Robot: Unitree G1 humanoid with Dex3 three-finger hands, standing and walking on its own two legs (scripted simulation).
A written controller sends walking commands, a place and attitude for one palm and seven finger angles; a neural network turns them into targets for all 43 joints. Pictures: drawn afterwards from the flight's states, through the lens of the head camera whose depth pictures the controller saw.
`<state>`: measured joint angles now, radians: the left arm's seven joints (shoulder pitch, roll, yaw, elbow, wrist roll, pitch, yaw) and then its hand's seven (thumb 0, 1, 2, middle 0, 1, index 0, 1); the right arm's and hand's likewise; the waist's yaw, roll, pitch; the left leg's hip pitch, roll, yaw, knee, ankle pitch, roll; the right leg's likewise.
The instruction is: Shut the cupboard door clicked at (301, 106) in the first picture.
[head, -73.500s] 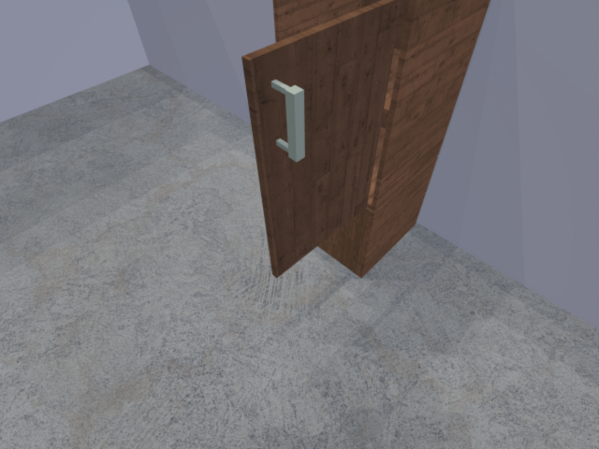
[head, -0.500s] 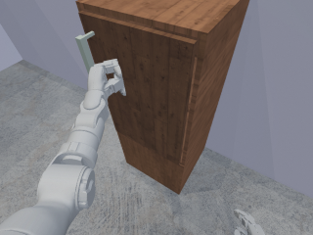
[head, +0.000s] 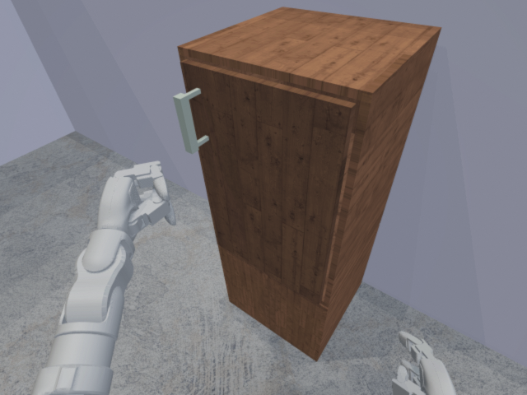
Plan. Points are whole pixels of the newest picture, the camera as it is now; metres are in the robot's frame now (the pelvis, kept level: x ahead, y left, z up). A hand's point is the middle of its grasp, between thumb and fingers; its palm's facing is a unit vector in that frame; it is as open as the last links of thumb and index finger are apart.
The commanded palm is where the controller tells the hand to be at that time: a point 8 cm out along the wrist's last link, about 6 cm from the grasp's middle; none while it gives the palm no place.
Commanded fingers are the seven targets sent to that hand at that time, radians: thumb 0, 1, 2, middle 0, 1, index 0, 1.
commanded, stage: draw the hand back to the body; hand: left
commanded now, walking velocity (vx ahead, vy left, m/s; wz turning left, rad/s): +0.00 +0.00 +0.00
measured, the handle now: (193, 121) +0.63 +0.19 +0.14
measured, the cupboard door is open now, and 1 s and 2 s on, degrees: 0 0 0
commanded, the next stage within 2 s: step back with the hand held close in 1.02 s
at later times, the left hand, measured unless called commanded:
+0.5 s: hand (73, 269) +0.23 +0.25 +0.16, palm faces +0.37 -0.87 -0.33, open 5.0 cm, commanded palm +0.17 +0.30 +0.18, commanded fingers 0.00 0.90 0.90 -0.37 -0.48 -0.37 -0.48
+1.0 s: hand (44, 290) +0.19 +0.27 +0.16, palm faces +0.46 -0.81 -0.37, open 7.4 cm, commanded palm +0.15 +0.31 +0.18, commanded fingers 0.00 0.90 0.90 -0.20 -0.30 -0.20 -0.30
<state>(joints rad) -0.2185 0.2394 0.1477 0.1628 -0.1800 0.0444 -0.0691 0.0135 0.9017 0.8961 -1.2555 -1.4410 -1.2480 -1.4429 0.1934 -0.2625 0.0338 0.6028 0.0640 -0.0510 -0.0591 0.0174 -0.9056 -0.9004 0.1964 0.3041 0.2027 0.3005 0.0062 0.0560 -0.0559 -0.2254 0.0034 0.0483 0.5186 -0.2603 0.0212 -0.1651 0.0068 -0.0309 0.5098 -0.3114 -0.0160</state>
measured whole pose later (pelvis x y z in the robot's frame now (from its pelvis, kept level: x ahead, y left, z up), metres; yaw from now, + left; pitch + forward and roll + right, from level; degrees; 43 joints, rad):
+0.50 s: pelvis +0.01 +0.01 +0.01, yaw +0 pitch -5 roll +0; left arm 0.33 0.31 0.25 -0.26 -0.09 -0.06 0.07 0.01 0.90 0.90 -0.64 -0.76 -0.63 -0.76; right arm 0.21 -0.22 0.05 0.62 0.02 0.00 -0.05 0.02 -0.90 -0.90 0.20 0.30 0.21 0.30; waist 0.04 0.08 0.00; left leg -0.11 -0.02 0.05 0.41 -0.22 0.04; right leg -0.04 -0.01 -0.03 0.38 -0.26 0.00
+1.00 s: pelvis +0.01 +0.00 +0.01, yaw +1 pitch -5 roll +0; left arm 0.45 0.33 0.32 -0.35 -0.08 -0.08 0.10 0.01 0.89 0.90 -0.22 -0.31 -0.21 -0.31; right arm 0.19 -0.22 0.03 0.62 0.01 -0.07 -0.07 0.02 -0.90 -0.90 0.20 0.30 0.21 0.30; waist 0.07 0.07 0.00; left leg -0.11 -0.01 0.03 0.42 -0.23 0.02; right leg -0.03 0.00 -0.05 0.37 -0.27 -0.01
